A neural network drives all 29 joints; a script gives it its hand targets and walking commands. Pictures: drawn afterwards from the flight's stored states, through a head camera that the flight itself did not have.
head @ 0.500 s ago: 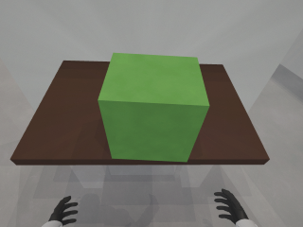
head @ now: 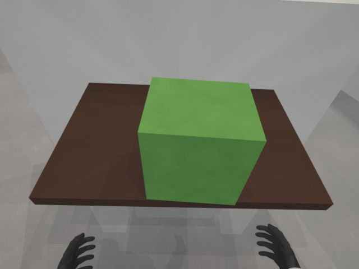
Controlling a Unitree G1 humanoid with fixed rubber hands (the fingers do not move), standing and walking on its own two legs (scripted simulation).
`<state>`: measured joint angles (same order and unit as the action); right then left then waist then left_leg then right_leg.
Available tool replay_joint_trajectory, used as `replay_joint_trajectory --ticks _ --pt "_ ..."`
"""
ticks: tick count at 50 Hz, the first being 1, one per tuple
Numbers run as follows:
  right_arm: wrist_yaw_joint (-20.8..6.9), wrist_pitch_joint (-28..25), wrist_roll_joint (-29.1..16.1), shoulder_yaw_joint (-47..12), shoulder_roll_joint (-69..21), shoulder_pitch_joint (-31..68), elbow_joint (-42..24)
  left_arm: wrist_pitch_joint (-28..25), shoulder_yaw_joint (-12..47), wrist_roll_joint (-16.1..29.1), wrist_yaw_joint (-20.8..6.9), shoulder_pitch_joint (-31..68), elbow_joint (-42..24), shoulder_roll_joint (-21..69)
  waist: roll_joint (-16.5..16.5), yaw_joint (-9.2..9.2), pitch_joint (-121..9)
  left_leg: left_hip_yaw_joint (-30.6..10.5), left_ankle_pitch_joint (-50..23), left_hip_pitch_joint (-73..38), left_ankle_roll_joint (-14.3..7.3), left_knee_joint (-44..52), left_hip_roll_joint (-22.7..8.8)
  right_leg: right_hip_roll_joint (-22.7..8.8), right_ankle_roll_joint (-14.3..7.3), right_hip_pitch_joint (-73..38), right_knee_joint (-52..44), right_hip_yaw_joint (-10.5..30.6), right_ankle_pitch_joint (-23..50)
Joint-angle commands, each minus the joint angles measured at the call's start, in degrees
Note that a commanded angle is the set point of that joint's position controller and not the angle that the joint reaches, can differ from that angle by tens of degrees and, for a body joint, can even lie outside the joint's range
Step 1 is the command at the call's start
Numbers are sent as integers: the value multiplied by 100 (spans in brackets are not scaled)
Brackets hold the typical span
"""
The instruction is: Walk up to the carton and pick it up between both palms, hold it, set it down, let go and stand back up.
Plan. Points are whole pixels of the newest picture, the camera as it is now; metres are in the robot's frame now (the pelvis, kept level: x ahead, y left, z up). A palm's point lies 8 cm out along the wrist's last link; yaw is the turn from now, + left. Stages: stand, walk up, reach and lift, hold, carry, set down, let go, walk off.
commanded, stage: reach and lift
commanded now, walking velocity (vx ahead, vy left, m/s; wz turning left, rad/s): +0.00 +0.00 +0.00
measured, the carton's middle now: (195, 144) +0.40 -0.01 +0.06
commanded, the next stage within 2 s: none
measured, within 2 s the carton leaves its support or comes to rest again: neither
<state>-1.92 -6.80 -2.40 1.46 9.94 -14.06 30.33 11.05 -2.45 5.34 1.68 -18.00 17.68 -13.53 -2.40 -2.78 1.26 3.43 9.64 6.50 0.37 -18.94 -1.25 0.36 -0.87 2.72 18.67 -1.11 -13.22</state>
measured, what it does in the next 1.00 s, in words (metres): stands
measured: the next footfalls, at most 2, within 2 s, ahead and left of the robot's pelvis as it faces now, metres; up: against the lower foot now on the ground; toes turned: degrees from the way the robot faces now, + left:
none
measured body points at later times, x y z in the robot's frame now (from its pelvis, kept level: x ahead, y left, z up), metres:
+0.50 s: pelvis +0.00 +0.00 +0.00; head +0.00 +0.01 +0.45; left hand +0.17 +0.22 -0.03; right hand +0.19 -0.23 -0.01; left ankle +0.01 +0.12 -0.75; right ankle -0.03 -0.11 -0.75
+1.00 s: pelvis +0.00 +0.00 +0.00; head +0.00 +0.00 +0.45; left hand +0.22 +0.21 +0.04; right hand +0.23 -0.23 +0.04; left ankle +0.01 +0.12 -0.75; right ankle -0.03 -0.11 -0.75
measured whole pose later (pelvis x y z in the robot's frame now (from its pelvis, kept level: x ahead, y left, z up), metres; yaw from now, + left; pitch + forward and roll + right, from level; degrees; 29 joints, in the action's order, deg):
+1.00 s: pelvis +0.00 +0.00 +0.00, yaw -2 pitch -2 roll +0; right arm 1.1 4.4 -15.6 2.5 14.3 -16.1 -2.0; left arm 11.1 1.1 14.2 5.1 -16.4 -6.8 -14.6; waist -0.4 -2.5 1.1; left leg 3.9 8.8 6.0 0.7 -16.8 -1.5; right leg 1.0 -1.2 3.3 17.5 0.7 -12.3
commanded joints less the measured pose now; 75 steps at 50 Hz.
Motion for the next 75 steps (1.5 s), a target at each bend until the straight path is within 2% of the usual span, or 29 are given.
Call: replay_joint_trajectory --ticks 1,3,5,9,10,14,16,19,23,27,28,31,33,37,39,40,42,44,48,49,53,56,58,60,62,64,68,71,75 --pt "-180 -180 -147 532 978 502 -1196 -313 74 25 235 351 -1363 -352 552 -33 -205 -63 -1540 -1033 295 128 72 194 -115 1250 -629 -125 244" --pt "-279 -128 -247 529 1009 406 -1352 -353 145 47 294 273 -1468 -324 465 -7 -211 -108 -1469 -1029 292 148 46 170 -141 1235 -688 -79 245" --pt "-339 -82 -370 552 1100 232 -1385 -393 139 -27 371 215 -1712 -279 613 -17 -326 -145 -1593 -1118 344 151 21 174 -180 1145 -655 -50 417" --pt "-423 -71 -545 535 1157 49 -1725 -512 128 -54 465 -1 -2028 -198 496 -73 -354 -152 -1545 -1131 314 199 43 178 -192 1112 -692 35 490" --pt "-425 -75 -552 561 1179 39 -1802 -553 173 -21 476 -17 -2006 -164 380 -23 -415 -157 -1529 -1096 288 169 40 180 -175 1118 -687 40 522" --pt "-362 -81 -666 522 1214 -196 -2252 -680 168 -12 440 -244 -2166 -170 219 -33 -410 -132 -1744 -1141 266 135 108 150 -129 934 -709 143 971" --pt "-267 -96 -629 559 1140 -213 -2518 -793 160 103 416 -176 -2204 -278 -11 12 -319 -68 -1408 -957 179 176 155 96 -51 963 -724 204 880" --pt "-133 -26 -590 583 968 -154 -2836 -900 228 274 410 27 -2278 -365 -65 28 -279 -33 -951 -753 104 240 165 18 -10 991 -690 267 636" --pt "-42 44 -747 464 850 -178 -3131 -981 231 371 427 120 -2480 -463 156 -102 -358 -23 -984 -757 118 211 169 -30 -26 1014 -641 310 670" --pt "65 119 -821 436 899 -250 -3442 -1083 209 537 416 130 -2741 -609 70 14 -563 -67 -1167 -926 107 147 166 -42 18 914 -582 379 958" --pt "94 132 -899 364 854 -270 -3620 -1101 191 543 400 104 -2815 -674 90 -33 -555 -75 -1240 -951 93 121 189 -68 44 906 -570 403 1098" --pt "203 188 -990 303 898 -237 -3821 -1098 139 649 293 152 -2903 -757 41 6 -659 -116 -1411 -1009 90 93 197 -62 91 852 -532 400 1450" --pt "234 228 -1102 256 918 -241 -3761 -1074 106 639 278 179 -2913 -754 209 -30 -543 -132 -1422 -1036 137 94 181 -52 45 940 -579 417 1280" --pt "306 278 -1169 283 906 -150 -4075 -1038 123 788 233 290 -3104 -751 114 6 -417 -188 -1393 -1084 86 74 157 -71 49 1105 -628 426 1079" --pt "320 316 -1250 268 934 -137 -4129 -983 81 760 219 339 -3273 -705 228 29 -505 -224 -1585 -1198 130 69 138 -42 17 1124 -643 411 1201" --pt "318 361 -1295 243 926 -257 -4069 -935 39 742 208 227 -3273 -673 231 29 -403 -239 -1677 -1257 132 67 134 -30 0 1116 -660 413 1207" --pt "308 454 -1356 385 1092 115 -4198 -811 82 777 225 671 -3550 -722 358 89 -515 -262 -1673 -1342 188 51 112 -4 -44 1283 -711 382 970" --pt "305 585 -1318 429 1171 229 -4243 -610 45 771 261 684 -3579 -651 252 69 -389 -279 -1588 -1356 176 114 69 33 -75 1281 -755 377 829" --pt "300 904 -1333 619 1242 901 -4482 -185 68 893 377 1394 -3876 -675 316 79 -396 -267 -1014 -1166 146 242 30 13 -78 1479 -758 360 394" --pt "315 983 -1297 714 1292 1121 -4512 -84 69 957 401 1590 -3914 -681 220 117 -548 -276 -889 -1175 125 254 15 22 -56 1479 -746 350 300" --pt "366 1243 -1357 710 1399 1510 -4538 339 -167 951 440 1930 -3945 -699 47 51 -935 -244 -1068 -1277 90 214 5 48 -13 1303 -620 376 739" --pt "416 1367 -1622 523 1554 1533 -4469 633 -430 790 366 1930 -4138 -687 121 40 -1367 -252 -2028 -1638 161 33 50 90 18 992 -540 372 1730" --pt "491 1389 -1783 422 1723 1632 -4678 814 -669 713 277 1929 -4385 -777 80 31 -1727 -229 -2601 -1852 190 -86 114 125 108 653 -463 385 2511" --pt "581 1453 -1871 396 1845 1720 -4604 983 -784 682 181 2014 -4340 -750 69 110 -1737 -224 -2623 -1835 174 -84 154 105 176 572 -434 400 2899" --pt "618 1606 -1981 386 1880 1841 -4371 1179 -823 612 120 2228 -4325 -634 279 191 -1428 -248 -2444 -1809 207 -17 144 101 149 707 -481 396 2751" --pt "633 1754 -1966 414 1893 2035 -4451 1370 -865 637 76 2338 -4270 -609 175 211 -1199 -237 -2156 -1733 147 58 144 88 123 860 -602 404 2380" --pt "596 1991 -1969 532 1988 2781 -4450 1612 -796 709 102 3118 -4230 -698 296 259 -1230 -242 -1613 -1661 125 147 99 66 85 1251 -634 370 1797" --pt "596 2156 -2046 499 2052 3183 -4372 1804 -955 710 110 3496 -4159 -839 178 213 -1342 -208 -1449 -1534 60 166 100 66 111 1082 -577 399 1768" --pt "673 2290 -2139 379 2151 3727 -4402 1974 -1180 729 98 3954 -4074 -973 -43 169 -1897 -181 -1550 -1445 -23 125 106 62 238 798 -365 421 2410"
